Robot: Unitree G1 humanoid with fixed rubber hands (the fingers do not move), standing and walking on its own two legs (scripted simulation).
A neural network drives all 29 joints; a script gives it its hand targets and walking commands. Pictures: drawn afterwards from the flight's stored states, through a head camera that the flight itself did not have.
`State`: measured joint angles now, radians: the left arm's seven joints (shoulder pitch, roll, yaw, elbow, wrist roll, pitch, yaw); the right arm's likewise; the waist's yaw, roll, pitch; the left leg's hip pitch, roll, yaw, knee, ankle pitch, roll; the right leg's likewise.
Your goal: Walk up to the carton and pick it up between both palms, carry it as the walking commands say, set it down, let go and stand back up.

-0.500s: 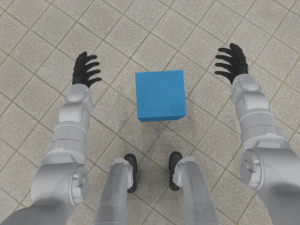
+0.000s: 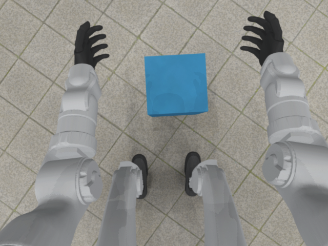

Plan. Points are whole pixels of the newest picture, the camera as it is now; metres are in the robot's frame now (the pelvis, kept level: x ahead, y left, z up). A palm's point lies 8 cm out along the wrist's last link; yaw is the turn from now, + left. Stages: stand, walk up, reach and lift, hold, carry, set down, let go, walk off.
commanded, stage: reach and lift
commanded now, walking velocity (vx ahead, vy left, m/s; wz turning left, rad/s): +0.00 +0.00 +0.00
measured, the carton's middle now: (174, 90) +0.49 -0.03 -0.49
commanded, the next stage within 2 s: none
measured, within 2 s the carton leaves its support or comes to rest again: neither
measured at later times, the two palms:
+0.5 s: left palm (109, 78) +0.50 +0.17 -0.27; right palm (238, 72) +0.51 -0.21 -0.27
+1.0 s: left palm (121, 87) +0.49 +0.17 -0.41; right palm (222, 84) +0.50 -0.21 -0.41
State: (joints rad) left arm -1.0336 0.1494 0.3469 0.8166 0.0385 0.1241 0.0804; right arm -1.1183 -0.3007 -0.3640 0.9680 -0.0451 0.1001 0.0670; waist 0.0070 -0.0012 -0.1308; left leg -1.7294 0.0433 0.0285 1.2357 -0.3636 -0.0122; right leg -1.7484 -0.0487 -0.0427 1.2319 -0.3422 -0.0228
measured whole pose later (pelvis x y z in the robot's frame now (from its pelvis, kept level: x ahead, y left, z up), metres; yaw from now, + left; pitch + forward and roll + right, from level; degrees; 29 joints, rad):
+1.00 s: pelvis -0.04 +0.00 -0.23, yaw +1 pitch +39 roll +2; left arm -1.41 0.31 0.09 1.12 -0.26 0.03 0.17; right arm -1.46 -0.44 -0.02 1.20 0.27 0.02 -0.08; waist -0.01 0.02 0.32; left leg -2.27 0.04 0.01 2.13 -0.55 -0.01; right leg -2.30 -0.07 -0.01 2.13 -0.52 -0.04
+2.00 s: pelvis -0.04 +0.00 -0.24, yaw +0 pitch +37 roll +2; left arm -1.50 0.24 0.07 1.18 -0.25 -0.02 0.20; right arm -1.56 -0.40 0.08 1.25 0.30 0.00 -0.11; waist 0.00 0.03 0.40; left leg -2.23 0.02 0.00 2.16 -0.57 -0.03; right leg -2.28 -0.04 0.01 2.15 -0.51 -0.03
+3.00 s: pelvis -0.04 +0.02 -0.23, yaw -2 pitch +41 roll +2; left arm -1.27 0.07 0.41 0.79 0.03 0.24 0.19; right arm -1.39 -0.28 -0.21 0.97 -0.03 0.28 -0.06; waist 0.00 0.03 0.16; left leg -2.27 -0.04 -0.01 2.14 -0.59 -0.04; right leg -2.32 0.00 0.05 2.12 -0.51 0.02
